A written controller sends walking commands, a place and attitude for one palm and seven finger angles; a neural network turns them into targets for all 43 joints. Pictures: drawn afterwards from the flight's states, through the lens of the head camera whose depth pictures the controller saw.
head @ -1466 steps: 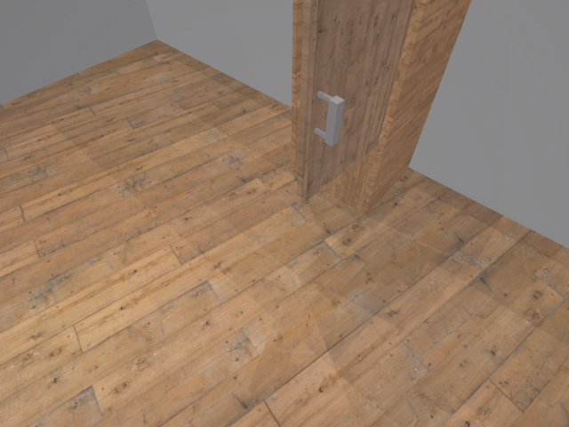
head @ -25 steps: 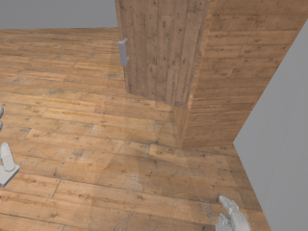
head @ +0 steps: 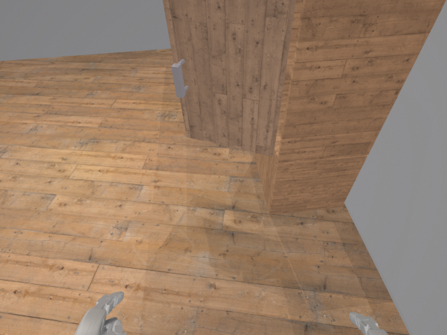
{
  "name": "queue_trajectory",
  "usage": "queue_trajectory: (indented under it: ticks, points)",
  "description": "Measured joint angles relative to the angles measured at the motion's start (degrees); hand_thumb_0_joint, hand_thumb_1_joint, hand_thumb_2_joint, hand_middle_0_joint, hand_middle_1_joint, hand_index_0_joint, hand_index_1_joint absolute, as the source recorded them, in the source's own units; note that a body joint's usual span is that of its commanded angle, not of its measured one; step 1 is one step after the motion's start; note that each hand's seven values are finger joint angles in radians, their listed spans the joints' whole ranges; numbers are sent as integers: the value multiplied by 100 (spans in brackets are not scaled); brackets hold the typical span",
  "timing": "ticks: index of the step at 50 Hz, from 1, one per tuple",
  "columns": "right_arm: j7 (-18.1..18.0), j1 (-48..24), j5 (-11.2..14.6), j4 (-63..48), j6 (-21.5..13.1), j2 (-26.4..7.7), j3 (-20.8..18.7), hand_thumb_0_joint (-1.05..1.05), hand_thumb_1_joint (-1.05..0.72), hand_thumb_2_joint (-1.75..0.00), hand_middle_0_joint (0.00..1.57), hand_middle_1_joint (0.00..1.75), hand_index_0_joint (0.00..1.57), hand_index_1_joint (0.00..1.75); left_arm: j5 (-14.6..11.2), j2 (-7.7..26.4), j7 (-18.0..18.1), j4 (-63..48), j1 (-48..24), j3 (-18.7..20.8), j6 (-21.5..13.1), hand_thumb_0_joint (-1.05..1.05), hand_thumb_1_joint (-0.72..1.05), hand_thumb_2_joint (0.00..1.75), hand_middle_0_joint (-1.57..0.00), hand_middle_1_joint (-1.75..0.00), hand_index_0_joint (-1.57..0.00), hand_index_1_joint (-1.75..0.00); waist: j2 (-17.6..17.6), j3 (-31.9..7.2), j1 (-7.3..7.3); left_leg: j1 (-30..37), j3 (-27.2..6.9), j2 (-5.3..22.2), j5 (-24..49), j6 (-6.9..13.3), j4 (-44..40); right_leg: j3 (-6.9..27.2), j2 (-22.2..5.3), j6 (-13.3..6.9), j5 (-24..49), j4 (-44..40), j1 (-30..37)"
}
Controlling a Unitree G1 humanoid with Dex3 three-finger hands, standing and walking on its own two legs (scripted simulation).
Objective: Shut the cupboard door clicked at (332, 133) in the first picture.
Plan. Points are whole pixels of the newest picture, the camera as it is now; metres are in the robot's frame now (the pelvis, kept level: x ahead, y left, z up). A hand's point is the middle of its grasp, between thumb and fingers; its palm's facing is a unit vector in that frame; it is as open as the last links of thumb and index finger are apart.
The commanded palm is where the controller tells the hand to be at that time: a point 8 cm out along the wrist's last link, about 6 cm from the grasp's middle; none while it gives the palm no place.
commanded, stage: let the arm hang, fingers relaxed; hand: left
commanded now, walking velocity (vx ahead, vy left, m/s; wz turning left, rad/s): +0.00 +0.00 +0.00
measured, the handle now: (181, 78) +0.96 +0.19 -0.02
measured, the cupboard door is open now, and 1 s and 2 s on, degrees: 64 64 64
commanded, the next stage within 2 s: look to check the result in 0.88 s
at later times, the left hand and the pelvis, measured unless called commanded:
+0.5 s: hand out of the picture -0.04 +0.18 -0.16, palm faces +0.03 -0.97 -0.23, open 7.3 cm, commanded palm none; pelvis +0.00 +0.00 +0.01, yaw +0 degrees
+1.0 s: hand out of the picture +0.01 +0.16 -0.17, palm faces +0.01 -0.99 -0.16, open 7.3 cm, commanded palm none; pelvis +0.02 +0.00 +0.01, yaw -1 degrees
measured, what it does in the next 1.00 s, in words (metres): stands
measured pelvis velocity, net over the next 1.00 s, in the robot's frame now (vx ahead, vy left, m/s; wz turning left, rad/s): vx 0.02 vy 0.00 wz -0.02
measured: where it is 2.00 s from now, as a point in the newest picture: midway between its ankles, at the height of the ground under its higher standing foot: outside the picture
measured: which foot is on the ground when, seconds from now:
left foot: down 0.00-1.00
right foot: down 0.00-1.00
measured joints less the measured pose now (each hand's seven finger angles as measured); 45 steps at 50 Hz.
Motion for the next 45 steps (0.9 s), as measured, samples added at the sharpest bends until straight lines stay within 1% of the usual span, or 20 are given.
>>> queue_trajectory:
  ticks: [3, 4, 5, 8, 12, 17, 22, 26, 34, 40, 45]
  points:
    - [10, 227, -54, 239, 149, 221, 69, 1, -90, -90, 20, 30, 20, 30, -2, -344, -17, 926, 138, -238, 51, 1, 91, 90, -20, -30, -20, -30, -340, 148, -30, 60, -45, 5, 39, -51, -51, -44, 12, -48, -3, -15, 58]
    - [9, 316, -67, 346, 188, 306, 86, 1, -90, -90, 20, 30, 20, 30, -35, -429, 31, 1173, 181, -200, 33, 0, 93, 90, -20, -30, -21, -30, -443, 189, -22, 71, -74, 15, 56, -67, -75, -71, 28, -62, 14, -55, 84]
    - [4, 417, -75, 456, 221, 397, 98, 1, -90, -90, 20, 30, 19, 30, -57, -421, 124, 1353, 190, -62, -13, -1, 96, 90, -20, -30, -21, -30, -531, 229, 9, 72, -116, 30, 78, -84, -101, -112, 52, -79, 43, -116, 113]
    - [-22, 653, -93, 821, 293, 600, 111, 1, -90, -90, 20, 30, 20, 30, -26, -247, 112, 1872, 237, 13, -91, -2, 100, 90, -21, -30, -21, -30, -647, 308, 100, 106, -203, 76, 153, -126, -212, -189, 122, -127, 162, -351, 219]
    - [-87, 839, -70, 1191, 325, 706, 48, 1, -90, -90, 20, 30, 20, 30, -20, -201, 85, 2462, 406, 20, -152, -1, 98, 90, -20, -30, -21, -30, -506, 324, 145, 198, -223, 110, 204, -131, -337, -199, 175, -132, 305, -636, 381]
    - [-144, 890, -39, 1460, 301, 751, -19, 1, -90, -90, 20, 30, 20, 30, -18, -275, 94, 2989, 567, 10, -187, 0, 95, 90, -20, -30, -21, -30, -255, 274, 140, 367, -142, 84, 256, -94, -520, -118, 150, -89, 388, -806, 516]
    - [-160, 825, -28, 1612, 252, 829, -48, 1, -90, -90, 20, 30, 20, 30, -9, -364, 125, 3244, 573, 12, -236, 0, 93, 90, -20, -30, -20, -30, -133, 219, 133, 474, -52, 48, 310, -63, -671, -32, 109, -55, 412, -844, 544]
    - [-164, 771, -26, 1702, 222, 901, -50, 1, -90, -90, 20, 30, 20, 30, -4, -443, 147, 3316, 507, 9, -274, 0, 92, 90, -20, -30, -20, -30, -145, 155, 134, 534, 2, 27, 325, -51, -747, 21, 85, -39, 403, -841, 552]
    - [-189, 727, -24, 1811, 163, 966, -65, 1, -91, -90, 20, 30, 20, 30, 2, -644, 157, 3316, 304, -17, -340, 0, 91, 90, -20, -30, -20, -30, -284, 72, 125, 627, 54, 1, 326, -48, -853, 75, 61, -26, 384, -878, 597]
    - [-207, 723, -22, 1847, 141, 980, -69, 1, -91, -90, 20, 30, 19, 30, -2, -740, 154, 3308, 202, -36, -366, 0, 91, 90, -20, -30, -20, -30, -384, 89, 106, 674, 64, -3, 304, -54, -888, 89, 59, -23, 379, -935, 650]
    - [-219, 726, -20, 1865, 124, 982, -72, 1, -91, -90, 20, 30, 19, 30, -5, -742, 154, 3337, 178, -31, -373, 0, 91, 90, -20, -30, -20, -30, -406, 142, 94, 698, 67, -5, 280, -54, -903, 94, 60, -18, 381, -997, 695]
